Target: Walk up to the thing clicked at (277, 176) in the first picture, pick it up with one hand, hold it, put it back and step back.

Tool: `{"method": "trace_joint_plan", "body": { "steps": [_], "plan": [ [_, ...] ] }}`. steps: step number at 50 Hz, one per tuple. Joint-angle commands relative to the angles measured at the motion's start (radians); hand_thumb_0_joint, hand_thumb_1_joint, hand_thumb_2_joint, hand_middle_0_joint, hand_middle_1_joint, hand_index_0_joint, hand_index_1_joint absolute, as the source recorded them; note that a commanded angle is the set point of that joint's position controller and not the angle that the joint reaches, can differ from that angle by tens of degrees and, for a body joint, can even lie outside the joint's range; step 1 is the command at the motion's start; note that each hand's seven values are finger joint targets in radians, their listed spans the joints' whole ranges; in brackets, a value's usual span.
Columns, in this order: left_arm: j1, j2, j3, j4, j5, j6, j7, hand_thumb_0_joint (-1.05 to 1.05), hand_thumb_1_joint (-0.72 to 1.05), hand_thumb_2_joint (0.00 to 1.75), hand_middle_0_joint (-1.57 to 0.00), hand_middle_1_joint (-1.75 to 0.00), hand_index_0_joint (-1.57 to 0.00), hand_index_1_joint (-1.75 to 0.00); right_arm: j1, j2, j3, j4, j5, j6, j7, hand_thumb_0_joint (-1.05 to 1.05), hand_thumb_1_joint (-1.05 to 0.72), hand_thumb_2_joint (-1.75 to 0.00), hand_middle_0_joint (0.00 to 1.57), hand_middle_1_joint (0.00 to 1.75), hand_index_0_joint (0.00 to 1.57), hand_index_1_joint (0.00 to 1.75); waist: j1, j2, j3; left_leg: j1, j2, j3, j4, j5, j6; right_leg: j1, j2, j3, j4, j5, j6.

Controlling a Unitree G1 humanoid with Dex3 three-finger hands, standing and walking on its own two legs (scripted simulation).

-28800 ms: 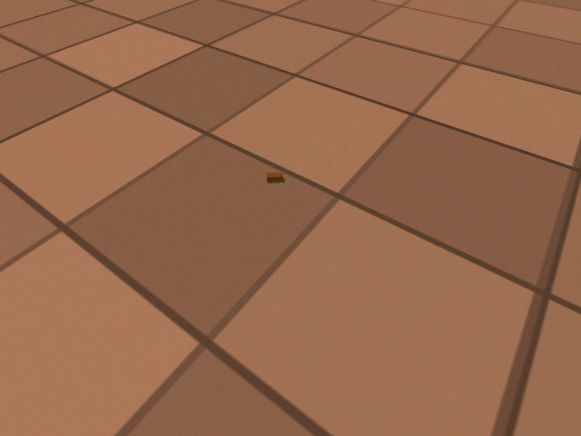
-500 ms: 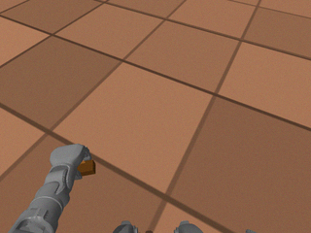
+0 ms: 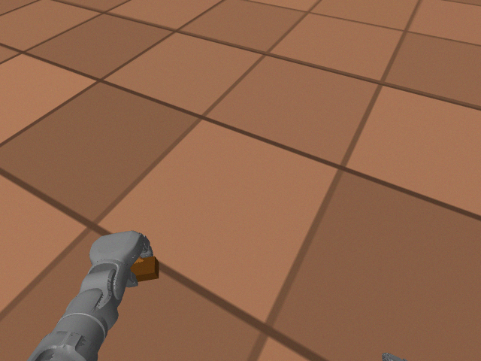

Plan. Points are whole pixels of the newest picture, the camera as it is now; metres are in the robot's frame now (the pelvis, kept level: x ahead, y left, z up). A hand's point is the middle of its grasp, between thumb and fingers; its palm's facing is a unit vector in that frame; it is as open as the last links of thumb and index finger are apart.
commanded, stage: hold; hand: left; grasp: from above
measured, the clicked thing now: (135, 270) +0.34 +0.22 -0.11
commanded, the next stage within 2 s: crouch in 1.70 s
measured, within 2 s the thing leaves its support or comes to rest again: neither
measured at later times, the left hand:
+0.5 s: hand (124, 265) +0.32 +0.22 -0.04, palm faces -0.43 -0.07 -0.90, open 6.5 cm
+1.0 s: hand (122, 270) +0.30 +0.21 -0.02, palm faces -0.42 -0.07 -0.90, open 6.5 cm
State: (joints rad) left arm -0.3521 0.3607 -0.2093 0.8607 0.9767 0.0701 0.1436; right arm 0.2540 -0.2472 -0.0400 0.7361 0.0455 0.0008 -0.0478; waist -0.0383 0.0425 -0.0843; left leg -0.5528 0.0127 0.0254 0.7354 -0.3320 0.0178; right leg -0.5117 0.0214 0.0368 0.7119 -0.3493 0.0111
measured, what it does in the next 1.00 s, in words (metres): stands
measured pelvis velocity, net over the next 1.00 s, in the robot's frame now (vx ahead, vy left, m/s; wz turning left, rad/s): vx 0.00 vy -0.01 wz -0.01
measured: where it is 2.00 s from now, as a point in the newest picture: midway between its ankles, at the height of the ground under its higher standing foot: outside the picture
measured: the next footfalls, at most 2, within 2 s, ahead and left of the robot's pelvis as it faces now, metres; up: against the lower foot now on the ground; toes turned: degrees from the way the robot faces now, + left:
none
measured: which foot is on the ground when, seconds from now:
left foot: down 0.00-1.00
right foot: down 0.00-1.00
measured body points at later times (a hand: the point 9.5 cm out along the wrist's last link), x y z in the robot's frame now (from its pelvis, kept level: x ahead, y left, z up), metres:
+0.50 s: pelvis +0.01 +0.00 +0.01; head +0.03 -0.02 +0.46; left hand +0.34 +0.22 +0.01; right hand +0.12 -0.26 -0.11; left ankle +0.02 +0.11 -0.71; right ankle +0.00 -0.13 -0.71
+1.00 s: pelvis +0.00 -0.01 +0.02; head +0.01 -0.03 +0.47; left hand +0.32 +0.21 +0.03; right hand +0.14 -0.27 -0.09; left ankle +0.02 +0.11 -0.71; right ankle +0.00 -0.13 -0.71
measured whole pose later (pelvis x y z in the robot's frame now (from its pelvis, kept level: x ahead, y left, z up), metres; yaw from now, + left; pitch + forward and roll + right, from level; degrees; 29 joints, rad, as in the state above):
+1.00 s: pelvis +0.00 -0.01 +0.02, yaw +0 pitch +2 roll +0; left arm -0.27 0.37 -0.23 0.69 0.98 0.07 0.02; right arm 0.21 -0.26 -0.03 0.68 0.06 0.06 -0.04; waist 0.00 0.06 -0.03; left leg -0.31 0.01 0.03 0.51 -0.24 0.01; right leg -0.28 0.02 0.05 0.52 -0.27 0.00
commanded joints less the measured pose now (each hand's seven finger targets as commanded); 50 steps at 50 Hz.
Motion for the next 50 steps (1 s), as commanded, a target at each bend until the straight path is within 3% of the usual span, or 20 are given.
{"method": "trace_joint_plan", "body": {
  "steps": [1,4,5,9,11,20,21,30,45,50],
  "plan": [
    [-0.324,0.203,0.065,-0.2,0.01,0.001,0.029,0.0,0.84,0.14,-1.14,-0.25,-1.19,-0.2,0.003,-0.147,-0.048,-0.104,0.005,-0.027,-0.005,0.0,-0.89,-0.89,0.2,0.3,0.2,0.3,-0.005,-0.017,-0.288,0.244,-0.026,-0.01,-0.099,0.307,-0.004,0.127,0.03,-0.006,-0.119,0.306,-0.016],
    [-0.303,0.19,0.059,-0.196,0.008,0.001,0.015,0.0,0.85,0.1,-1.14,-0.25,-1.2,-0.19,-0.004,-0.147,-0.048,-0.111,0.005,-0.023,-0.002,0.0,-0.89,-0.89,0.2,0.3,0.2,0.3,-0.002,-0.02,-0.246,0.243,-0.023,-0.012,-0.121,0.295,-0.005,0.122,0.031,-0.01,-0.132,0.284,-0.021],
    [-0.297,0.212,0.076,-0.2,0.009,0.001,0.014,0.0,0.86,0.11,-1.14,-0.25,-1.2,-0.19,-0.009,-0.152,-0.05,-0.121,0.008,-0.019,-0.002,0.0,-0.89,-0.89,0.2,0.3,0.2,0.3,0.008,-0.025,-0.246,0.251,-0.024,-0.01,-0.132,0.285,-0.006,0.138,0.031,-0.011,-0.14,0.274,-0.022],
    [-0.294,0.195,0.057,-0.236,0.016,0.007,-0.002,0.0,0.85,0.1,-1.14,-0.23,-1.2,-0.17,-0.018,-0.15,-0.049,-0.128,0.008,-0.015,0.002,0.0,-0.89,-0.89,0.2,0.3,0.2,0.3,0.006,-0.009,-0.252,0.279,-0.023,-0.009,-0.141,0.319,-0.005,0.152,0.032,-0.009,-0.148,0.302,-0.021],
    [-0.302,0.213,0.074,-0.257,0.012,0.005,-0.007,0.0,0.86,0.08,-1.14,-0.22,-1.2,-0.16,-0.013,-0.154,-0.052,-0.13,0.01,-0.013,0.004,0.0,-0.89,-0.89,0.2,0.3,0.2,0.3,0.009,-0.019,-0.276,0.297,-0.021,-0.008,-0.145,0.349,-0.003,0.179,0.033,-0.008,-0.148,0.327,-0.021],
    [-0.289,0.199,0.058,-0.277,0.006,0.007,-0.036,0.0,0.85,0.11,-1.13,-0.25,-1.19,-0.19,-0.041,-0.15,-0.044,-0.157,0.012,-0.003,0.004,0.0,-0.89,-0.89,0.2,0.3,0.2,0.3,0.012,-0.014,-0.224,0.314,-0.019,-0.008,-0.197,0.3,-0.005,0.2,0.031,-0.009,-0.192,0.282,-0.023],
    [-0.287,0.213,0.071,-0.29,0.008,0.005,-0.034,0.0,0.86,0.1,-1.13,-0.25,-1.19,-0.19,-0.049,-0.151,-0.046,-0.158,0.014,-0.002,0.003,0.0,-0.9,-0.89,0.2,0.3,0.2,0.3,0.026,-0.016,-0.216,0.317,-0.019,-0.009,-0.205,0.296,-0.006,0.202,0.031,-0.01,-0.198,0.278,-0.023],
    [-0.281,0.207,0.063,-0.328,0.01,0.002,-0.05,0.0,0.85,0.14,-1.12,-0.28,-1.18,-0.22,-0.059,-0.149,-0.043,-0.166,0.015,0.005,0.004,0.0,-0.89,-0.89,0.2,0.3,0.2,0.3,0.02,-0.036,-0.222,0.357,-0.025,0.004,-0.221,0.326,0.003,0.232,0.022,-0.003,-0.225,0.324,-0.015],
    [-0.258,0.216,0.076,-0.367,0.008,-0.003,-0.077,0.0,0.86,0.12,-1.13,-0.28,-1.19,-0.21,-0.102,-0.145,-0.037,-0.184,0.018,0.014,0.002,0.0,-0.9,-0.9,0.2,0.3,0.2,0.3,0.036,-0.023,-0.187,0.392,-0.021,0.006,-0.273,0.289,0.001,0.264,0.02,-0.006,-0.27,0.272,-0.019],
    [-0.253,0.218,0.07,-0.384,0.004,-0.005,-0.091,0.0,0.87,0.1,-1.12,-0.29,-1.19,-0.22,-0.122,-0.143,-0.03,-0.196,0.02,0.012,-0.001,0.0,-0.89,-0.9,0.2,0.3,0.2,0.3,0.035,-0.038,-0.152,0.38,-0.025,0.008,-0.29,0.23,0.004,0.253,0.015,-0.002,-0.295,0.219,-0.017]
  ]
}}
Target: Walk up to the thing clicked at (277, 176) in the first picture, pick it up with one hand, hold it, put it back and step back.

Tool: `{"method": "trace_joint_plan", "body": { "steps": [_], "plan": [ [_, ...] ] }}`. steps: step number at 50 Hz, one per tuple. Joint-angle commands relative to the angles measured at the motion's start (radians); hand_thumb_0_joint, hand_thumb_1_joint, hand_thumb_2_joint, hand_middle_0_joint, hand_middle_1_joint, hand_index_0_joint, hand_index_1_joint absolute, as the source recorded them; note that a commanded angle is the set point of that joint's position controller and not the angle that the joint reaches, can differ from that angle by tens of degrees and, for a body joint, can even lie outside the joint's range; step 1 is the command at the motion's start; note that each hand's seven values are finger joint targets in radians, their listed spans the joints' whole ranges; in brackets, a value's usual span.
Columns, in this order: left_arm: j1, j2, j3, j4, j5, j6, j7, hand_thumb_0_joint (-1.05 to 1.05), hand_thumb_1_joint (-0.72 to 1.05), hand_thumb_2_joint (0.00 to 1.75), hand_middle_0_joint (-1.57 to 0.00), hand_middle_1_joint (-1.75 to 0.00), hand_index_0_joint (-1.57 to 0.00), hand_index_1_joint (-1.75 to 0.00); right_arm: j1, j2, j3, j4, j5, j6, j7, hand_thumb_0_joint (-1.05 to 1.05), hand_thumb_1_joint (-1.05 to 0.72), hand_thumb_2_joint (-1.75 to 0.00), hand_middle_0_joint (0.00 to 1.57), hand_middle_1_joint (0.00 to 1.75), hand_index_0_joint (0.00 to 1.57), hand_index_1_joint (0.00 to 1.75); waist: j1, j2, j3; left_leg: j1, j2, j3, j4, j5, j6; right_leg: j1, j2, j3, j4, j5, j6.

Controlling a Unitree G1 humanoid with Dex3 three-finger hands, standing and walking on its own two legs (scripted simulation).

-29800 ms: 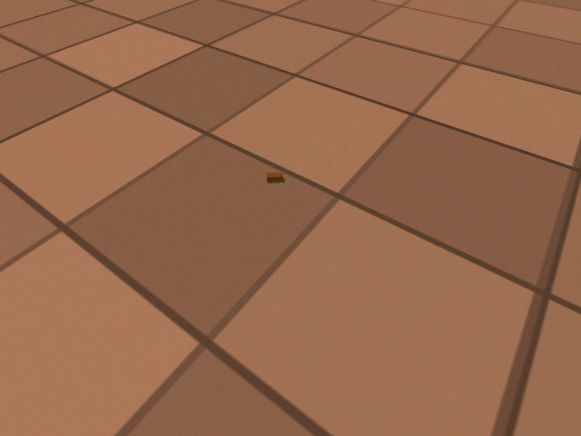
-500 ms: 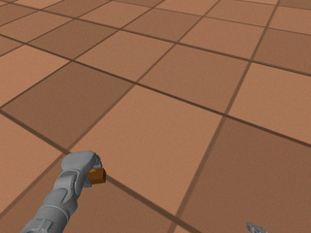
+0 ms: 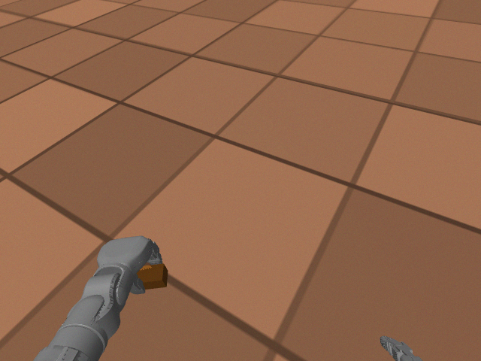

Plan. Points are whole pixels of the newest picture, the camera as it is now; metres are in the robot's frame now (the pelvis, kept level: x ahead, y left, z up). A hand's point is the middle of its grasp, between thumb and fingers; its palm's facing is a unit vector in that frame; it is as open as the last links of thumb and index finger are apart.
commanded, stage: hold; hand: left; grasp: from above
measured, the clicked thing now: (144, 277) +0.32 +0.22 -0.08
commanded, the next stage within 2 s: crouch in 0.70 s
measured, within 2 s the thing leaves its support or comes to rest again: neither
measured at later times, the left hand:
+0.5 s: hand (132, 281) +0.29 +0.22 -0.04, palm faces -0.43 -0.07 -0.90, open 6.5 cm
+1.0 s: hand (133, 284) +0.29 +0.22 -0.05, palm faces -0.43 -0.06 -0.90, open 6.5 cm
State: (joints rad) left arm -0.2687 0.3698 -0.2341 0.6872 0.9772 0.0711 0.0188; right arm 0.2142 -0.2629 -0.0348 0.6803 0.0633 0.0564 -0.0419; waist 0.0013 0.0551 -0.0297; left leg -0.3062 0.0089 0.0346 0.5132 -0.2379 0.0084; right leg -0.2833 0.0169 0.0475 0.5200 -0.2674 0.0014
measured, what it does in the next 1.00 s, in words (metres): stands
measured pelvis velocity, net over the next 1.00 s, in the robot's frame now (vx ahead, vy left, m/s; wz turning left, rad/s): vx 0.00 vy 0.00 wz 0.01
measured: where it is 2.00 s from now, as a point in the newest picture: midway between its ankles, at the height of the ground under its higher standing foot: outside the picture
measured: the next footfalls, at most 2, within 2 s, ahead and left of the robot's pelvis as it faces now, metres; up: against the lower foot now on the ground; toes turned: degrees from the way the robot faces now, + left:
none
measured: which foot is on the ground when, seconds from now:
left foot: down 0.00-1.00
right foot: down 0.00-1.00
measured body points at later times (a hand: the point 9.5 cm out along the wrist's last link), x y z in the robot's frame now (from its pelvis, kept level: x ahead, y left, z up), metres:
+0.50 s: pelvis +0.00 +0.00 +0.00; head +0.01 -0.02 +0.45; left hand +0.31 +0.22 +0.01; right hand +0.15 -0.25 -0.11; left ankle +0.02 +0.11 -0.74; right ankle +0.00 -0.12 -0.74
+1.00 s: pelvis +0.00 +0.00 +0.00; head +0.01 -0.02 +0.45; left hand +0.31 +0.22 +0.00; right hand +0.14 -0.25 -0.11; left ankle +0.02 +0.11 -0.74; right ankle +0.00 -0.12 -0.74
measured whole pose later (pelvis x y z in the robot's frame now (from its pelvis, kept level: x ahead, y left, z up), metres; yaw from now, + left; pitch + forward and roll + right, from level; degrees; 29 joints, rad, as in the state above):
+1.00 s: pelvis +0.00 +0.00 +0.00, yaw +0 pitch +1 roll +0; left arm -0.25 0.36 -0.23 0.69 1.01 0.04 0.04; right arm 0.20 -0.25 -0.03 0.68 0.07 0.07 -0.04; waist 0.00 0.05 -0.01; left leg -0.29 0.00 0.03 0.48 -0.22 0.01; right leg -0.26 0.01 0.04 0.49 -0.25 0.00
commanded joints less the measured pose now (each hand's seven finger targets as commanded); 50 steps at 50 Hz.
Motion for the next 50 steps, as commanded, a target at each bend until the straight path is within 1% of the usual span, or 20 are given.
{"method": "trace_joint_plan", "body": {
  "steps": [1,4,6,8,10,13,17,19,23,25,27,29,32,35,37,40,41,42,45,50],
  "plan": [
    [-0.331,0.205,0.092,-0.208,0.002,-0.004,0.03,0.0,0.86,0.1,-1.13,-0.27,-1.19,-0.2,-0.088,-0.126,-0.035,-0.141,0.003,-0.042,-0.006,0.0,-0.9,-0.9,0.2,0.3,0.2,0.3,0.0,-0.051,-0.211,0.144,-0.023,0.001,-0.071,0.142,0.014,0.033,0.017,-0.012,-0.105,0.143,-0.007],
    [-0.344,0.213,0.098,-0.237,0.003,-0.005,0.023,0.0,0.85,0.07,-1.09,-0.3,-1.17,-0.22,-0.088,-0.124,-0.035,-0.137,0.004,-0.041,-0.009,0.0,-0.9,-0.9,0.2,0.3,0.2,0.3,-0.001,-0.041,-0.237,0.165,-0.021,0.003,-0.069,0.182,0.014,0.044,0.018,-0.012,-0.101,0.182,-0.005],
    [-0.342,0.197,0.081,-0.24,0.002,-0.006,0.02,0.0,0.84,0.09,-1.1,-0.29,-1.17,-0.22,-0.087,-0.125,-0.034,-0.139,0.005,-0.042,-0.009,0.0,-0.9,-0.9,0.2,0.3,0.2,0.3,-0.005,-0.044,-0.225,0.164,-0.019,-0.001,-0.075,0.178,0.012,0.043,0.021,-0.015,-0.1,0.176,-0.008],
    [-0.316,0.219,0.108,-0.224,0.002,-0.006,0.018,0.0,0.84,0.08,-1.08,-0.32,-1.15,-0.24,-0.092,-0.126,-0.034,-0.139,0.005,-0.041,-0.011,0.0,-0.89,-0.9,0.2,0.3,0.2,0.3,0.008,-0.043,-0.216,0.16,-0.018,-0.004,-0.082,0.17,0.009,0.047,0.023,-0.019,-0.106,0.159,-0.011],
    [-0.304,0.187,0.08,-0.218,0.002,-0.006,0.011,0.0,0.85,0.1,-1.1,-0.31,-1.17,-0.23,-0.099,-0.121,-0.03,-0.144,0.006,-0.042,-0.01,0.0,-0.89,-0.9,0.2,0.3,0.2,0.3,0.0,-0.051,-0.197,0.157,-0.021,0.0,-0.085,0.152,0.012,0.041,0.019,-0.016,-0.113,0.147,-0.009],
    [-0.282,0.203,0.098,-0.205,-0.002,-0.004,0.011,0.0,0.86,0.1,-1.1,-0.31,-1.18,-0.23,-0.103,-0.123,-0.029,-0.145,0.007,-0.04,-0.011,0.0,-0.89,-0.9,0.2,0.3,0.2,0.3,0.004,-0.062,-0.176,0.149,-0.018,-0.002,-0.089,0.15,0.012,0.036,0.021,-0.02,-0.117,0.139,-0.009],
    [-0.331,0.203,0.09,-0.241,0.009,-0.01,0.015,0.0,0.85,0.12,-1.11,-0.31,-1.18,-0.24,-0.106,-0.117,-0.028,-0.146,0.006,-0.041,-0.012,0.0,-0.9,-0.9,0.2,0.3,0.2,0.3,-0.002,-0.053,-0.208,0.17,-0.027,0.003,-0.084,0.157,0.015,0.039,0.014,-0.012,-0.121,0.156,-0.005],
    [-0.304,0.231,0.122,-0.24,0.007,-0.012,0.02,0.0,0.85,0.12,-1.11,-0.3,-1.18,-0.23,-0.102,-0.12,-0.03,-0.141,0.005,-0.04,-0.011,0.0,-0.9,-0.9,0.2,0.3,0.2,0.3,0.012,-0.053,-0.221,0.17,-0.024,-0.001,-0.083,0.174,0.014,0.06,0.015,-0.016,-0.115,0.166,-0.007],
    [-0.312,0.201,0.095,-0.216,0.014,-0.014,0.026,0.0,0.85,0.14,-1.12,-0.29,-1.18,-0.23,-0.11,-0.117,-0.029,-0.141,0.005,-0.039,-0.011,0.0,-0.9,-0.9,0.2,0.3,0.2,0.3,-0.002,-0.056,-0.2,0.169,-0.024,0.0,-0.086,0.162,0.012,0.045,0.015,-0.015,-0.119,0.154,-0.007],
    [-0.334,0.242,0.128,-0.24,0.011,-0.018,0.03,0.0,0.86,0.13,-1.11,-0.31,-1.18,-0.24,-0.099,-0.12,-0.034,-0.131,0.004,-0.038,-0.012,0.0,-0.9,-0.9,0.2,0.3,0.2,0.3,0.007,-0.038,-0.243,0.182,-0.025,0.002,-0.078,0.196,0.013,0.065,0.013,-0.014,-0.114,0.191,-0.005],
    [-0.347,0.201,0.084,-0.264,0.012,-0.017,0.026,0.0,0.87,0.15,-1.14,-0.29,-1.2,-0.23,-0.102,-0.118,-0.035,-0.133,0.006,-0.037,-0.011,0.0,-0.9,-0.9,0.2,0.3,0.2,0.3,0.0,-0.025,-0.254,0.202,-0.025,0.002,-0.079,0.22,0.011,0.065,0.014,-0.016,-0.107,0.217,-0.008],
    [-0.326,0.22,0.112,-0.22,0.012,-0.008,0.032,0.0,0.86,0.14,-1.12,-0.32,-1.18,-0.25,-0.092,-0.123,-0.037,-0.123,0.005,-0.036,-0.012,0.0,-0.9,-0.9,0.2,0.3,0.2,0.3,0.0,-0.043,-0.246,0.199,-0.02,-0.001,-0.079,0.235,0.01,0.069,0.019,-0.022,-0.107,0.224,-0.009],
    [-0.336,0.202,0.085,-0.206,0.006,-0.007,0.024,0.0,0.88,0.12,-1.13,-0.3,-1.2,-0.23,-0.091,-0.12,-0.036,-0.122,0.007,-0.035,-0.011,0.0,-0.9,-0.9,0.2,0.3,0.2,0.3,-0.001,-0.054,-0.225,0.186,-0.022,0.002,-0.081,0.232,0.014,0.066,0.017,-0.024,-0.113,0.231,-0.006],
    [-0.326,0.214,0.1,-0.213,0.001,-0.011,0.018,0.0,0.85,0.12,-1.11,-0.3,-1.18,-0.23,-0.097,-0.12,-0.034,-0.134,0.009,-0.034,-0.011,0.0,-0.9,-0.9,0.2,0.3,0.2,0.3,0.011,-0.042,-0.207,0.173,-0.023,0.0,-0.092,0.194,0.011,0.06,0.015,-0.024,-0.123,0.187,-0.01],
    [-0.277,0.185,0.08,-0.183,0.001,-0.011,0.011,0.0,0.85,0.12,-1.11,-0.31,-1.17,-0.24,-0.099,-0.12,-0.034,-0.139,0.006,-0.035,-0.01,0.0,-0.9,-0.9,0.2,0.3,0.2,0.3,0.008,-0.048,-0.184,0.161,-0.017,-0.007,-0.102,0.171,0.007,0.055,0.02,-0.029,-0.122,0.157,-0.016],
    [-0.291,0.206,0.094,-0.243,0.004,-0.017,0.009,0.0,0.88,0.06,-1.12,-0.32,-1.2,-0.23,-0.102,-0.12,-0.037,-0.148,0.009,-0.033,-0.011,0.0,-0.91,-0.91,0.2,0.3,0.2,0.3,0.014,-0.043,-0.218,0.18,-0.021,-0.003,-0.094,0.198,0.009,0.068,0.018,-0.023,-0.12,0.183,-0.014],
    [-0.302,0.201,0.09,-0.262,0.005,-0.019,0.01,0.0,0.8,0.1,-1.04,-0.25,-1.12,-0.19,-0.103,-0.116,-0.037,-0.15,0.011,-0.033,-0.012,0.0,-0.87,-0.89,0.2,0.3,0.2,0.3,0.007,-0.03,-0.235,0.193,-0.022,0.0,-0.092,0.217,0.009,0.07,0.018,-0.022,-0.114,0.206,-0.014],
    [-0.291,0.215,0.106,-0.244,0.008,-0.018,0.015,0.0,0.81,0.13,-1.12,-0.2,-1.17,-0.16,-0.099,-0.119,-0.036,-0.146,0.009,-0.031,-0.013,0.0,-0.88,-0.89,0.2,0.3,0.2,0.3,0.007,-0.04,-0.222,0.191,-0.021,0.0,-0.089,0.224,0.01,0.069,0.019,-0.026,-0.116,0.209,-0.012],
    [-0.27,0.192,0.099,-0.19,0.023,-0.022,0.043,0.0,0.87,0.15,-1.18,-0.18,-1.22,-0.15,-0.092,-0.119,-0.034,-0.141,0.007,-0.03,-0.011,0.0,-0.88,-0.89,0.2,0.3,0.2,0.3,0.0,-0.072,-0.172,0.157,-0.021,-0.002,-0.087,0.194,0.009,0.043,0.019,-0.027,-0.117,0.182,-0.013],
    [-0.291,0.171,0.092,-0.085,0.052,-0.048,0.112,0.0,0.84,0.09,-1.16,-0.14,-1.2,-0.1,-0.06,-0.123,-0.043,-0.115,-0.003,-0.027,-0.004,0.0,-0.88,-0.89,0.2,0.3,0.2,0.3,-0.025,-0.098,-0.154,0.111,-0.026,-0.002,-0.049,0.159,0.011,-0.015,0.014,-0.024,-0.092,0.156,-0.01]
  ]
}}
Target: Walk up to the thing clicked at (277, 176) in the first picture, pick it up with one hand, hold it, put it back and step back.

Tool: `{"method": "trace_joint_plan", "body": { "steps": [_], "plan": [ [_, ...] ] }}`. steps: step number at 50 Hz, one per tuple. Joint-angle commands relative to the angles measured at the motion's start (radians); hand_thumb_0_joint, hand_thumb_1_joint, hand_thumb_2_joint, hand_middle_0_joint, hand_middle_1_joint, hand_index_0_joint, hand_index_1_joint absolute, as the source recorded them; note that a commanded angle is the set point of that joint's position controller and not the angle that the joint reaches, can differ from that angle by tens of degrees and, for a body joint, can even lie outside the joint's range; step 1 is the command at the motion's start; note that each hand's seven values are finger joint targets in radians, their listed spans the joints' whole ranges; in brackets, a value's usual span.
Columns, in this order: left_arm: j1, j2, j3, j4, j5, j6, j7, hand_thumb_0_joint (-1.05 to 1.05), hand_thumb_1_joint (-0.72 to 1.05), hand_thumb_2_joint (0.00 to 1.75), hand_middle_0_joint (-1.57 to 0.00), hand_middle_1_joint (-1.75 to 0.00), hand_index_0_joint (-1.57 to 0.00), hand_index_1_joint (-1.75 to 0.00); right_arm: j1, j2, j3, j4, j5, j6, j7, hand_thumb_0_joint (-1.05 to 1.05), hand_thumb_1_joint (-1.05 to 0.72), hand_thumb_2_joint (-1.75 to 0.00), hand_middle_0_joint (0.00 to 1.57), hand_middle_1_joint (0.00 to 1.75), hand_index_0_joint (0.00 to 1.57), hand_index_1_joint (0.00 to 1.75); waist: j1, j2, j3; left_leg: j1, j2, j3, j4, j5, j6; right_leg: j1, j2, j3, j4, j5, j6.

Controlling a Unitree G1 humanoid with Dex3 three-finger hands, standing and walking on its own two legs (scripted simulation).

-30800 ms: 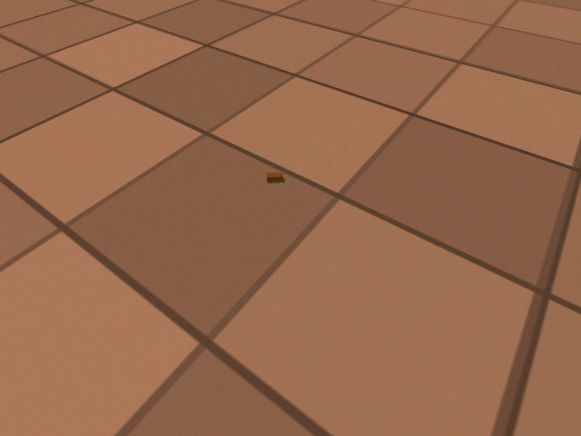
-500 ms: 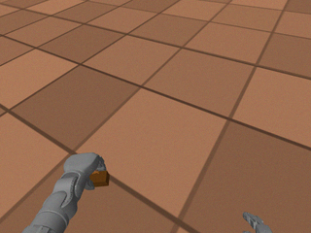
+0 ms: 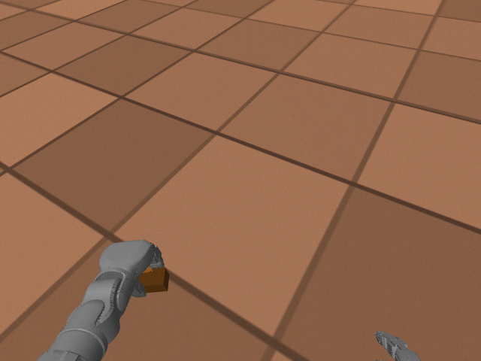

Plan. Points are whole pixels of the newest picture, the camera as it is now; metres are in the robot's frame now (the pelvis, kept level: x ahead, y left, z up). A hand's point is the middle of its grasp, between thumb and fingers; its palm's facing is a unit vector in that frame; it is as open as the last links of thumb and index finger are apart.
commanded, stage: crouch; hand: left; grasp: from above
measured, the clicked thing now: (145, 281) +0.31 +0.22 -0.09
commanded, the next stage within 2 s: lower in 1.72 s
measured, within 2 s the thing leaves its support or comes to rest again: neither
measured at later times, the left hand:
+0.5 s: hand (160, 292) +0.35 +0.24 -0.26, palm faces -0.40 +0.02 -0.92, open 6.5 cm
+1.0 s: hand (173, 306) +0.39 +0.26 -0.48, palm faces -0.43 -0.03 -0.90, open 6.6 cm
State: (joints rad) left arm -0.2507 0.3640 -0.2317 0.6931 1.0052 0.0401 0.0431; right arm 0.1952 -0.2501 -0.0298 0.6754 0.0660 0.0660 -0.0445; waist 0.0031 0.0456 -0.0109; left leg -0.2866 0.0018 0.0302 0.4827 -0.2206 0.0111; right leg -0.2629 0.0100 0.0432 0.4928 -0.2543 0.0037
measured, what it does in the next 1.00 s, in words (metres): lowers itself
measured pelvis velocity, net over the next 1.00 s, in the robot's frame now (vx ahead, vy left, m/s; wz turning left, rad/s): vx -0.07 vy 0.00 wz -0.06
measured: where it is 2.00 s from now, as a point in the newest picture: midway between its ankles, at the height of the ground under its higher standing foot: outside the picture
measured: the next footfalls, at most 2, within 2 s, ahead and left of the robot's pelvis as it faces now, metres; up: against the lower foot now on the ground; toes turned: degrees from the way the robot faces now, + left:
none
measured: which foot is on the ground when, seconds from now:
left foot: down 0.00-1.00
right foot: down 0.00-1.00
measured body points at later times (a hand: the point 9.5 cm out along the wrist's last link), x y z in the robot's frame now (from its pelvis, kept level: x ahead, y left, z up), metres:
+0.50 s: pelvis -0.04 +0.00 -0.15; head +0.09 +0.01 +0.28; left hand +0.37 +0.23 -0.21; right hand +0.01 -0.29 -0.27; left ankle +0.02 +0.11 -0.74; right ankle +0.00 -0.12 -0.74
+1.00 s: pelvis -0.07 +0.00 -0.32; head +0.16 +0.04 +0.06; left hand +0.41 +0.25 -0.43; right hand -0.01 -0.27 -0.44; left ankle +0.02 +0.11 -0.74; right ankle +0.00 -0.12 -0.74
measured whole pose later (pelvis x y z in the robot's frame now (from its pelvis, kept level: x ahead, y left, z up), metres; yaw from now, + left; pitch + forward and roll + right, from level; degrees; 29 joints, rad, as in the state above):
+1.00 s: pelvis -0.07 +0.00 -0.32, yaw -3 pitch +39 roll -6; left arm -0.90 0.61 0.04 1.35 1.20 -0.11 0.38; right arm 0.16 -0.24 0.00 0.74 -0.10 -0.07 0.06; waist -0.19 0.03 -0.17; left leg -2.05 0.02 -0.07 2.01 -0.64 0.02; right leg -1.96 0.04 -0.07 1.97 -0.69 0.01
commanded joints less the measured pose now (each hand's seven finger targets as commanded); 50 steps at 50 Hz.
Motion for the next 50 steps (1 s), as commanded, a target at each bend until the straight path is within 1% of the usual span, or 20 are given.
{"method": "trace_joint_plan", "body": {
  "steps": [1,7,9,11,13,16,20,21,24,27,28,29,33,34,36,38,40,42,45,50],
  "plan": [
    [-0.331,0.165,0.082,-0.066,0.026,-0.025,0.106,0.0,0.84,0.08,-1.16,-0.14,-1.2,-0.1,-0.03,-0.138,-0.05,-0.1,-0.009,-0.037,0.001,0.0,-0.88,-0.89,0.2,0.3,0.2,0.3,-0.038,-0.084,-0.175,0.077,-0.018,0.002,-0.003,0.133,0.007,-0.06,0.02,-0.018,-0.049,0.139,-0.013],
    [-0.491,0.163,0.086,0.119,0.082,-0.047,0.225,0.0,0.84,0.07,-1.15,-0.16,-1.2,-0.12,0.044,-0.152,-0.068,-0.042,-0.038,-0.044,0.021,0.0,-0.88,-0.89,0.2,0.3,0.2,0.3,-0.071,-0.041,-0.27,-0.077,-0.011,-0.004,0.196,0.108,-0.006,-0.262,0.023,-0.028,0.133,0.114,-0.021],
    [-0.536,0.126,0.073,0.18,0.099,-0.061,0.255,0.0,0.82,0.09,-1.15,-0.16,-1.19,-0.12,0.069,-0.15,-0.074,-0.037,-0.047,-0.056,0.027,0.0,-0.88,-0.89,0.2,0.3,0.2,0.3,-0.096,-0.045,-0.32,-0.179,-0.01,-0.01,0.304,0.077,-0.004,-0.368,0.023,-0.028,0.235,0.091,-0.024],
    [-0.56,0.174,0.109,0.248,0.127,-0.072,0.292,0.0,0.82,0.1,-1.15,-0.17,-1.19,-0.13,0.086,-0.159,-0.082,-0.041,-0.054,-0.063,0.031,0.0,-0.89,-0.89,0.2,0.3,0.2,0.3,-0.085,-0.026,-0.366,-0.31,-0.014,-0.008,0.409,0.038,-0.005,-0.455,0.023,-0.032,0.334,0.055,-0.027],
    [-0.634,0.181,0.12,0.258,0.139,-0.082,0.325,0.0,0.83,0.13,-1.16,-0.18,-1.2,-0.14,0.102,-0.166,-0.091,-0.044,-0.06,-0.071,0.034,0.0,-0.89,-0.89,0.2,0.3,0.2,0.3,-0.09,0.023,-0.444,-0.374,-0.01,-0.011,0.494,0.01,-0.005,-0.566,0.03,-0.038,0.42,0.023,-0.033],
    [-0.642,0.201,0.144,0.366,0.147,-0.074,0.36,0.0,0.84,0.13,-1.16,-0.19,-1.21,-0.15,0.117,-0.176,-0.092,-0.042,-0.069,-0.078,0.03,0.0,-0.89,-0.89,0.2,0.3,0.2,0.3,-0.095,0.026,-0.487,-0.502,-0.005,-0.035,0.59,-0.05,-0.005,-0.71,0.037,-0.057,0.538,-0.037,-0.039],
    [-0.707,0.27,0.191,0.374,0.138,-0.07,0.376,0.0,0.84,0.19,-1.18,-0.21,-1.21,-0.18,0.135,-0.186,-0.094,-0.038,-0.085,-0.089,0.028,0.0,-0.89,-0.89,0.2,0.3,0.2,0.3,-0.091,0.057,-0.62,-0.654,-0.004,-0.052,0.731,-0.089,0.001,-0.838,0.034,-0.068,0.693,-0.073,-0.045],
    [-0.74,0.256,0.179,0.362,0.135,-0.067,0.377,0.0,0.85,0.19,-1.18,-0.22,-1.22,-0.19,0.136,-0.176,-0.091,-0.038,-0.085,-0.092,0.026,0.0,-0.89,-0.89,0.2,0.3,0.2,0.3,-0.103,0.077,-0.656,-0.685,-0.006,-0.043,0.771,-0.093,0.007,-0.866,0.034,-0.067,0.72,-0.07,-0.044],
    [-0.774,0.27,0.193,0.389,0.129,-0.061,0.373,0.0,0.79,0.2,-1.14,-0.22,-1.17,-0.19,0.146,-0.184,-0.096,-0.022,-0.094,-0.098,0.022,0.0,-0.89,-0.89,0.2,0.3,0.2,0.3,-0.131,0.057,-0.691,-0.79,-0.004,-0.055,0.85,-0.138,0.01,-0.945,0.034,-0.074,0.8,-0.1,-0.042],
    [-0.803,0.35,0.234,0.388,0.131,-0.062,0.366,0.0,0.73,0.19,-1.09,-0.23,-1.12,-0.2,0.151,-0.193,-0.093,-0.016,-0.105,-0.101,0.024,0.0,-0.89,-0.89,0.2,0.3,0.2,0.3,-0.125,0.078,-0.742,-0.848,-0.001,-0.072,0.91,-0.174,0.01,-1.032,0.033,-0.086,0.878,-0.143,-0.047],
    [-0.791,0.344,0.236,0.421,0.131,-0.061,0.361,0.0,0.73,0.18,-1.1,-0.22,-1.13,-0.19,0.161,-0.194,-0.093,-0.015,-0.107,-0.102,0.026,0.0,-0.89,-0.9,0.2,0.3,0.2,0.3,-0.134,0.057,-0.745,-0.871,0.0,-0.074,0.933,-0.194,0.013,-1.057,0.033,-0.09,0.894,-0.161,-0.047],
    [-0.826,0.33,0.225,0.419,0.131,-0.065,0.357,0.0,0.73,0.19,-1.1,-0.23,-1.13,-0.19,0.159,-0.192,-0.087,-0.011,-0.112,-0.104,0.028,0.0,-0.89,-0.9,0.2,0.3,0.2,0.3,-0.154,0.078,-0.718,-0.91,0.002,-0.084,0.951,-0.224,0.011,-1.115,0.031,-0.093,0.92,-0.186,-0.049],
    [-0.904,0.41,0.262,0.414,0.136,-0.099,0.347,0.0,0.72,0.15,-1.08,-0.22,-1.12,-0.18,0.161,-0.192,-0.077,-0.006,-0.121,-0.117,0.037,0.0,-0.89,-0.89,0.2,0.3,0.2,0.3,-0.163,0.084,-0.775,-1.01,-0.004,-0.086,1.051,-0.283,0.018,-1.194,0.03,-0.098,1.002,-0.237,-0.049],
    [-0.86,0.402,0.261,0.464,0.141,-0.104,0.345,0.0,0.73,0.17,-1.09,-0.23,-1.13,-0.19,0.168,-0.19,-0.071,-0.003,-0.125,-0.119,0.041,0.0,-0.89,-0.9,0.2,0.3,0.2,0.3,-0.167,0.05,-0.766,-1.046,-0.004,-0.08,1.083,-0.286,0.024,-1.203,0.032,-0.1,1.009,-0.239,-0.045],
    [-0.925,0.424,0.269,0.438,0.143,-0.125,0.351,0.0,0.73,0.18,-1.09,-0.23,-1.13,-0.19,0.173,-0.186,-0.064,0.005,-0.13,-0.127,0.049,0.0,-0.89,-0.9,0.2,0.3,0.2,0.3,-0.179,0.066,-0.789,-1.098,-0.007,-0.074,1.133,-0.301,0.026,-1.234,0.035,-0.098,1.044,-0.251,-0.044],
    [-0.946,0.414,0.266,0.46,0.153,-0.136,0.352,0.0,0.74,0.17,-1.07,-0.26,-1.13,-0.21,0.183,-0.195,-0.055,0.019,-0.138,-0.138,0.059,0.0,-0.89,-0.89,0.2,0.3,0.2,0.3,-0.198,0.108,-0.813,-1.069,-0.002,-0.095,1.173,-0.26,0.019,-1.317,0.029,-0.112,1.101,-0.228,-0.046],
    [-0.944,0.474,0.295,0.474,0.169,-0.145,0.361,0.0,0.74,0.16,-1.09,-0.23,-1.13,-0.19,0.18,-0.198,-0.052,0.022,-0.142,-0.14,0.067,0.0,-0.89,-0.9,0.2,0.3,0.2,0.3,-0.175,0.151,-0.845,-1.05,0.002,-0.1,1.201,-0.241,0.014,-1.36,0.032,-0.12,1.139,-0.227,-0.05],
    [-0.976,0.467,0.292,0.476,0.179,-0.152,0.37,0.0,0.75,0.17,-1.09,-0.25,-1.14,-0.2,0.187,-0.203,-0.05,0.032,-0.149,-0.14,0.077,0.0,-0.89,-0.9,0.2,0.3,0.2,0.3,-0.194,0.178,-0.838,-1.068,0.005,-0.104,1.225,-0.248,0.009,-1.404,0.031,-0.128,1.17,-0.23,-0.05],
    [-1.024,0.493,0.305,0.47,0.185,-0.154,0.381,0.0,0.76,0.18,-1.1,-0.24,-1.15,-0.19,0.183,-0.204,-0.042,0.04,-0.156,-0.145,0.088,0.0,-0.89,-0.9,0.2,0.3,0.2,0.3,-0.199,0.213,-0.857,-1.1,0.007,-0.099,1.274,-0.254,0.011,-1.439,0.034,-0.134,1.212,-0.227,-0.05],
    [-1.006,0.511,0.323,0.512,0.195,-0.152,0.379,0.0,0.81,0.22,-1.16,-0.23,-1.19,-0.2,0.185,-0.209,-0.036,0.047,-0.17,-0.145,0.109,0.0,-0.9,-0.9,0.2,0.3,0.2,0.3,-0.204,0.247,-0.866,-1.106,0.012,-0.104,1.351,-0.166,0.009,-1.483,0.036,-0.144,1.293,-0.168,-0.048]
  ]
}}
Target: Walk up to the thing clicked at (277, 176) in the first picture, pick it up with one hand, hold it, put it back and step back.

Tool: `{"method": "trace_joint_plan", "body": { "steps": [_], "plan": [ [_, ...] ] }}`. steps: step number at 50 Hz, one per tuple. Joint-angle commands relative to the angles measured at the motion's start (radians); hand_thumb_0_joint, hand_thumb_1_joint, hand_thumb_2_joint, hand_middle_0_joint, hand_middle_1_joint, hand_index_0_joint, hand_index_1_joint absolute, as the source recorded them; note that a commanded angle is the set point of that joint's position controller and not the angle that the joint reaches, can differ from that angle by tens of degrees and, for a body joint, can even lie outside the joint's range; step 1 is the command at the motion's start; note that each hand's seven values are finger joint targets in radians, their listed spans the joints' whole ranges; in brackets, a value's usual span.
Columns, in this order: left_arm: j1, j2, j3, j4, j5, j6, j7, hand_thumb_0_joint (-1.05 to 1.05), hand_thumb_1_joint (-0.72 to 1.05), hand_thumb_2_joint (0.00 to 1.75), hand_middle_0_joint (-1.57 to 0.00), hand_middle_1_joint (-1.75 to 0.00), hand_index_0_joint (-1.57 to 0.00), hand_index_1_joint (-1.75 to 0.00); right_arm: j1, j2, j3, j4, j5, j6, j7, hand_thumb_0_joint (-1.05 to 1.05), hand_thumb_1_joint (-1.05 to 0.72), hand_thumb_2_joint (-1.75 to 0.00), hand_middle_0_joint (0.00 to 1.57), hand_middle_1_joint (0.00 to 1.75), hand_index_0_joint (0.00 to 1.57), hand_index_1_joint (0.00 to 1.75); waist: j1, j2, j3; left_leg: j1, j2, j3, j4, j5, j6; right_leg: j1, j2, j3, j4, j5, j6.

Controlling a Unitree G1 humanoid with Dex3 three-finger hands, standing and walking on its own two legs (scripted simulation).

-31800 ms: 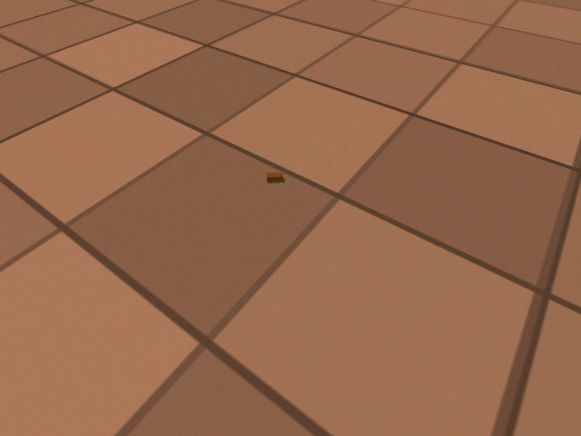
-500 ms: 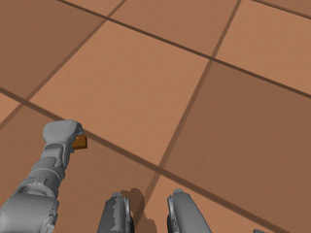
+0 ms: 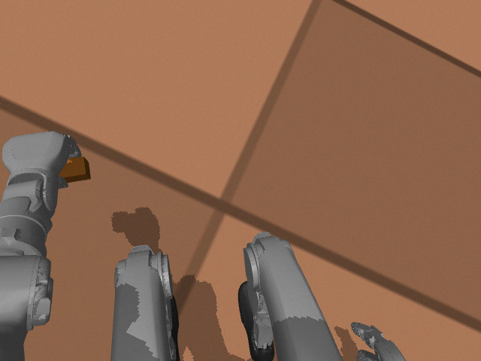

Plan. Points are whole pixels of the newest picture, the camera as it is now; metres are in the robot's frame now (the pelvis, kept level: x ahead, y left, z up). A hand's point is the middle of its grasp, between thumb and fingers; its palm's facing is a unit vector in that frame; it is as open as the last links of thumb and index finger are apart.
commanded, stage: crouch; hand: left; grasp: from above
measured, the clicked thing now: (62, 171) +0.47 +0.28 -0.20
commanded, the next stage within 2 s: lower in 0.72 s
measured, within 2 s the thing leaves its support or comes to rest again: neither
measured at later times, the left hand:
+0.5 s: hand (69, 177) +0.47 +0.29 -0.25, palm faces -0.45 -0.07 -0.89, open 6.5 cm
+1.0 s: hand (74, 180) +0.48 +0.29 -0.30, palm faces -0.46 -0.08 -0.89, open 6.4 cm
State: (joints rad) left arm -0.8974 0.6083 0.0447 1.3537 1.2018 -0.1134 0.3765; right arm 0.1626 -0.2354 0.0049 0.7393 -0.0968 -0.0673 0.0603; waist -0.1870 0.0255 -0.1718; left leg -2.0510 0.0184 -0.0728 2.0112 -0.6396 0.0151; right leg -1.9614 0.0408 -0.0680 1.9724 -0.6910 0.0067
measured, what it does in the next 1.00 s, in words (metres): lowers itself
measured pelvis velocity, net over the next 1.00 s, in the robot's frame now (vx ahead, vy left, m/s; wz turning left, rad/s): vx -0.01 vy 0.00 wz -0.10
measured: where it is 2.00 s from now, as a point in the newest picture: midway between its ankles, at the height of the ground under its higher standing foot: (213, 342)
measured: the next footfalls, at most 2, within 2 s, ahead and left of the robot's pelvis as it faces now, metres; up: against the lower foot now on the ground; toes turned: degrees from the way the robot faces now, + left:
none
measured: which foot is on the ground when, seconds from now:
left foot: down 0.00-1.00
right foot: down 0.00-1.00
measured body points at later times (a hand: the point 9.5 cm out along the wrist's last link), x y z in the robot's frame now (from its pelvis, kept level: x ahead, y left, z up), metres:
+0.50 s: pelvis -0.01 +0.00 -0.08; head +0.25 +0.05 +0.29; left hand +0.49 +0.29 -0.20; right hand +0.02 -0.27 -0.19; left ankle +0.08 +0.12 -0.41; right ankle +0.08 -0.12 -0.41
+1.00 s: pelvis -0.01 +0.00 -0.12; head +0.26 +0.06 +0.24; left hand +0.50 +0.30 -0.25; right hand +0.03 -0.27 -0.22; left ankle +0.08 +0.12 -0.41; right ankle +0.08 -0.12 -0.41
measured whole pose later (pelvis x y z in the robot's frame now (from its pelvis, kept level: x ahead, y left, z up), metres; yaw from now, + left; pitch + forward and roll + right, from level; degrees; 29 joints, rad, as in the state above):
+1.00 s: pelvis -0.01 +0.00 -0.12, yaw -6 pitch +34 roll -10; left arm -1.02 0.86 0.13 1.51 1.24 -0.19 0.38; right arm 0.13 -0.28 0.14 0.72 -0.16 -0.06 0.14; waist -0.26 -0.04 0.01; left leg -2.34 0.04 -0.16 2.42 -0.68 0.01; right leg -2.23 0.08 -0.14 2.33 -0.71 0.01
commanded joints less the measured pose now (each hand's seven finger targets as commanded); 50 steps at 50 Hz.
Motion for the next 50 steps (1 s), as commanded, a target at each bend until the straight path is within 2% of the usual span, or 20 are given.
{"method": "trace_joint_plan", "body": {
  "steps": [1,5,6,7,12,13,14,15,18,19,20,21,23,24,28,31,34,36,41,50],
  "plan": [
    [-0.4,0.289,0.044,-0.176,0.002,-0.004,0.043,0.0,0.8,0.19,-1.15,-0.21,-1.19,-0.18,0.218,-0.228,-0.071,-0.01,-0.006,-0.01,0.005,0.0,-0.9,-0.9,0.2,0.3,0.2,0.3,-0.015,0.278,-0.71,0.636,-0.003,0.003,-0.161,0.247,0.006,0.211,0.01,-0.035,-0.174,0.272,-0.052],
    [-0.335,0.301,0.064,-0.102,0.002,-0.008,0.035,0.0,0.8,0.17,-1.14,-0.21,-1.18,-0.17,0.221,-0.236,-0.069,-0.011,-0.012,-0.006,0.023,0.0,-0.9,-0.9,0.2,0.3,0.2,0.3,-0.016,0.247,-0.659,0.583,0.0,-0.003,-0.113,0.266,0.009,0.182,0.012,-0.043,-0.131,0.287,-0.048],
    [-0.392,0.316,0.064,-0.17,0.0,-0.019,0.034,0.0,0.79,0.17,-1.13,-0.22,-1.17,-0.18,0.226,-0.23,-0.068,-0.003,-0.014,-0.005,0.027,0.0,-0.9,-0.9,0.2,0.3,0.2,0.3,-0.025,0.266,-0.66,0.567,0.0,0.007,-0.094,0.264,0.012,0.183,0.017,-0.041,-0.126,0.292,-0.047],
    [-0.368,0.308,0.058,-0.116,0.008,-0.017,0.031,0.0,0.78,0.16,-1.13,-0.21,-1.17,-0.17,0.224,-0.24,-0.067,-0.004,-0.016,-0.004,0.031,0.0,-0.9,-0.9,0.2,0.3,0.2,0.3,-0.023,0.265,-0.646,0.543,-0.002,0.006,-0.089,0.241,0.01,0.173,0.015,-0.042,-0.11,0.279,-0.049],
    [-0.411,0.358,0.076,-0.126,0.014,-0.041,0.03,0.0,0.81,0.14,-1.14,-0.21,-1.19,-0.17,0.224,-0.243,-0.059,-0.001,-0.021,0.001,0.046,0.0,-0.9,-0.9,0.2,0.3,0.2,0.3,-0.028,0.256,-0.641,0.466,0.0,0.009,-0.04,0.2,0.014,0.163,0.025,-0.049,-0.069,0.261,-0.047],
    [-0.365,0.334,0.065,-0.062,0.016,-0.036,0.028,0.0,0.82,0.14,-1.15,-0.21,-1.2,-0.17,0.222,-0.243,-0.055,-0.011,-0.022,0.001,0.048,0.0,-0.9,-0.9,0.2,0.3,0.2,0.3,-0.034,0.235,-0.622,0.472,0.001,0.006,-0.031,0.196,0.016,0.15,0.024,-0.051,-0.072,0.255,-0.044],
    [-0.387,0.336,0.064,-0.092,0.015,-0.043,0.026,0.0,0.83,0.14,-1.15,-0.22,-1.2,-0.17,0.23,-0.244,-0.051,-0.009,-0.026,0.002,0.051,0.0,-0.9,-0.9,0.2,0.3,0.2,0.3,-0.048,0.243,-0.623,0.467,0.003,0.004,-0.021,0.203,0.016,0.152,0.026,-0.055,-0.066,0.263,-0.042],
    [-0.424,0.388,0.088,-0.118,0.022,-0.051,0.03,0.0,0.83,0.14,-1.16,-0.21,-1.2,-0.17,0.234,-0.256,-0.049,-0.002,-0.028,0.004,0.052,0.0,-0.9,-0.9,0.2,0.3,0.2,0.3,-0.042,0.255,-0.639,0.457,0.003,0.004,-0.012,0.204,0.015,0.153,0.028,-0.056,-0.052,0.267,-0.042],
    [-0.381,0.383,0.082,-0.043,0.027,-0.051,0.036,0.0,0.84,0.12,-1.17,-0.19,-1.22,-0.15,0.223,-0.252,-0.033,-0.006,-0.03,0.007,0.057,0.0,-0.9,-0.9,0.2,0.3,0.2,0.3,-0.033,0.252,-0.617,0.417,0.0,0.01,0.009,0.186,0.016,0.149,0.033,-0.06,-0.034,0.254,-0.043],
    [-0.402,0.4,0.095,-0.071,0.028,-0.056,0.038,0.0,0.86,0.13,-1.18,-0.21,-1.23,-0.16,0.232,-0.258,-0.033,-0.01,-0.035,0.007,0.06,0.0,-0.9,-0.9,0.2,0.3,0.2,0.3,-0.051,0.253,-0.609,0.415,0.005,0.0,0.019,0.182,0.015,0.137,0.03,-0.068,-0.025,0.251,-0.04],
    [-0.437,0.441,0.115,-0.107,0.025,-0.063,0.042,0.0,0.86,0.13,-1.19,-0.19,-1.23,-0.15,0.24,-0.264,-0.033,0.001,-0.035,0.006,0.06,0.0,-0.9,-0.9,0.2,0.3,0.2,0.3,-0.043,0.268,-0.612,0.416,0.007,-0.003,0.024,0.184,0.013,0.128,0.032,-0.072,-0.009,0.255,-0.043],
    [-0.403,0.419,0.1,-0.042,0.031,-0.056,0.041,0.0,0.87,0.11,-1.19,-0.17,-1.24,-0.13,0.227,-0.268,-0.028,-0.007,-0.035,0.006,0.058,0.0,-0.9,-0.9,0.2,0.3,0.2,0.3,-0.04,0.268,-0.61,0.421,0.008,-0.006,0.027,0.174,0.013,0.108,0.032,-0.075,0.0,0.245,-0.044],
    [-0.436,0.439,0.106,-0.064,0.036,-0.066,0.045,0.0,0.86,0.1,-1.19,-0.18,-1.23,-0.13,0.234,-0.272,-0.017,-0.005,-0.041,0.008,0.061,0.0,-0.9,-0.9,0.2,0.3,0.2,0.3,-0.06,0.284,-0.605,0.395,0.007,-0.003,0.048,0.171,0.013,0.11,0.034,-0.078,0.01,0.249,-0.04],
    [-0.406,0.446,0.11,-0.026,0.034,-0.061,0.049,0.0,0.87,0.1,-1.19,-0.17,-1.24,-0.13,0.22,-0.272,-0.013,-0.011,-0.039,0.007,0.061,0.0,-0.9,-0.9,0.2,0.3,0.2,0.3,-0.044,0.274,-0.584,0.38,0.008,-0.006,0.047,0.154,0.013,0.096,0.035,-0.08,0.019,0.235,-0.043],
    [-0.432,0.476,0.114,-0.032,0.037,-0.064,0.052,0.0,0.86,0.07,-1.19,-0.13,-1.23,-0.09,0.217,-0.283,-0.004,-0.008,-0.044,0.007,0.059,0.0,-0.9,-0.9,0.2,0.3,0.2,0.3,-0.053,0.29,-0.563,0.354,0.01,-0.009,0.064,0.108,0.011,0.062,0.037,-0.09,0.04,0.202,-0.045],
    [-0.444,0.489,0.116,-0.036,0.032,-0.063,0.051,0.0,0.86,0.07,-1.2,-0.12,-1.24,-0.08,0.217,-0.287,0.009,-0.008,-0.048,0.006,0.06,0.0,-0.9,-0.9,0.2,0.3,0.2,0.3,-0.065,0.29,-0.574,0.342,0.012,-0.008,0.096,0.137,0.014,0.072,0.04,-0.091,0.054,0.233,-0.04],
    [-0.414,0.496,0.118,-0.011,0.022,-0.062,0.054,0.0,0.85,0.06,-1.19,-0.13,-1.23,-0.09,0.213,-0.281,0.022,-0.007,-0.049,0.006,0.061,0.0,-0.9,-0.9,0.2,0.3,0.2,0.3,-0.056,0.271,-0.555,0.293,0.012,0.0,0.116,0.14,0.018,0.093,0.043,-0.092,0.06,0.24,-0.036],
    [-0.425,0.51,0.114,-0.019,0.033,-0.062,0.046,0.0,0.86,0.06,-1.21,-0.12,-1.24,-0.08,0.218,-0.288,0.028,-0.009,-0.052,0.007,0.063,0.0,-0.9,-0.9,0.2,0.3,0.2,0.3,-0.068,0.294,-0.564,0.298,0.013,-0.004,0.127,0.15,0.015,0.092,0.046,-0.097,0.075,0.247,-0.037],
    [-0.404,0.52,0.117,-0.018,0.02,-0.06,0.042,0.0,0.86,0.08,-1.21,-0.13,-1.25,-0.1,0.205,-0.288,0.036,-0.01,-0.05,0.014,0.064,0.0,-0.91,-0.9,0.2,0.3,0.2,0.3,-0.059,0.277,-0.561,0.277,0.016,-0.002,0.156,0.17,0.02,0.109,0.054,-0.099,0.084,0.273,-0.032],
    [-0.424,0.528,0.097,0.026,0.033,-0.089,0.055,0.0,0.89,0.1,-1.23,-0.15,-1.27,-0.11,0.187,-0.305,0.066,-0.019,-0.061,0.012,0.069,0.0,-0.9,-0.9,0.2,0.3,0.2,0.3,-0.099,0.289,-0.49,0.234,0.019,-0.026,0.193,0.149,0.015,0.058,0.065,-0.132,0.135,0.256,-0.035]
  ]
}}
